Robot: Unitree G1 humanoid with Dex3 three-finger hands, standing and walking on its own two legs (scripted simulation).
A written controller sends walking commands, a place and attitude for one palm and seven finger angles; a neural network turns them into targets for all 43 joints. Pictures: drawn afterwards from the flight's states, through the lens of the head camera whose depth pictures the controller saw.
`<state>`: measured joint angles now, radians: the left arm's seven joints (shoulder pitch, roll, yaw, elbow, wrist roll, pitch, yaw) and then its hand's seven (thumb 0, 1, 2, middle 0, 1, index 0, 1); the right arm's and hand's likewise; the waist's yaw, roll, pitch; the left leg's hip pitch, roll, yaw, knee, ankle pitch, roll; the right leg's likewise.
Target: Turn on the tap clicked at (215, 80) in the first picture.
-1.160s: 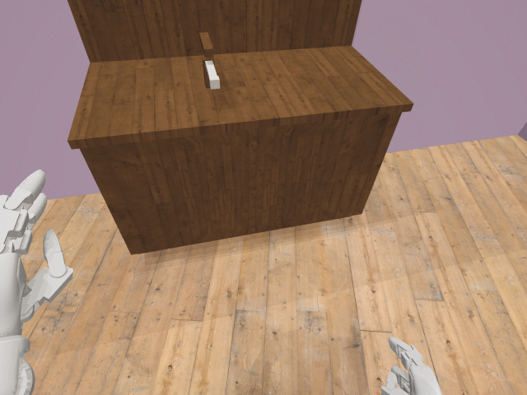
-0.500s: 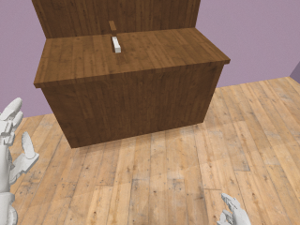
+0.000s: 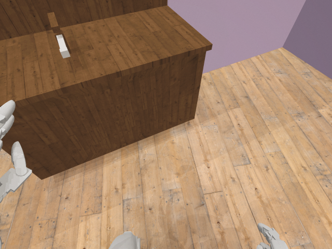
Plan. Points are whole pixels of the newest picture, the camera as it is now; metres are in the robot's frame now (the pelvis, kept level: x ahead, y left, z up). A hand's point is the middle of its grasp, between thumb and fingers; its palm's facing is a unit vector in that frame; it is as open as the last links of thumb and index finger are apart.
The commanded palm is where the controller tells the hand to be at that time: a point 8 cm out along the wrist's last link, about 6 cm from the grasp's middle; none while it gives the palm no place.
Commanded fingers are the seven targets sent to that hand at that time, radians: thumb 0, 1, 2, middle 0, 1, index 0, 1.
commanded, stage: take the last steps up to it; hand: left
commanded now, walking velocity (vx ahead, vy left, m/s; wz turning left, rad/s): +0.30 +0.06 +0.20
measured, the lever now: (64, 52) +0.79 +0.41 +0.02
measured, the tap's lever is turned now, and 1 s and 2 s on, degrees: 0 0 0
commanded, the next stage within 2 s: come to a stop and stand still in 1.48 s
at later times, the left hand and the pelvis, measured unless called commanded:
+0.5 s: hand (44, 114) +0.33 +0.24 +0.18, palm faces +0.47 -0.77 -0.42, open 7.4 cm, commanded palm +0.29 +0.27 +0.17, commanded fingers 0.00 0.90 0.90 -0.20 -0.30 -0.20 -0.30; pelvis +0.14 -0.01 +0.00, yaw +1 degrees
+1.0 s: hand (70, 69) +0.48 +0.24 +0.17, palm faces +0.51 -0.78 -0.38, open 7.4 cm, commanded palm +0.42 +0.27 +0.17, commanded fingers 0.00 0.90 0.90 -0.20 -0.30 -0.20 -0.30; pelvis +0.28 -0.02 -0.01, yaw +4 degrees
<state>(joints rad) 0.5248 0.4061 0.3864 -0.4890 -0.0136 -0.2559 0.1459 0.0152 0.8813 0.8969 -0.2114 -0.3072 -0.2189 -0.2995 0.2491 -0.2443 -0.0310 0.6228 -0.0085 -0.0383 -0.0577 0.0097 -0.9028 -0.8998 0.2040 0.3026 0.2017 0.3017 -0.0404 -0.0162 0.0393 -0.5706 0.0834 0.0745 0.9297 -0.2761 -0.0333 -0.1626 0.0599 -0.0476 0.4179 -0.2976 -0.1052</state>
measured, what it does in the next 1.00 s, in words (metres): walks ahead: left foot, then right foot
